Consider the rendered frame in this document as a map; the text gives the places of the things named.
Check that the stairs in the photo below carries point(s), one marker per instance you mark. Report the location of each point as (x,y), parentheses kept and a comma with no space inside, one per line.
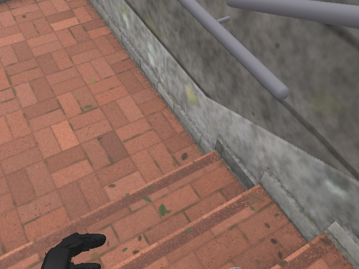
(197,216)

